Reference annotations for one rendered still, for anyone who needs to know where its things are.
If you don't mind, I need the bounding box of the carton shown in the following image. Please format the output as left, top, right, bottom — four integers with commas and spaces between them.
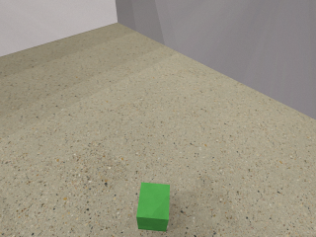
136, 182, 170, 232

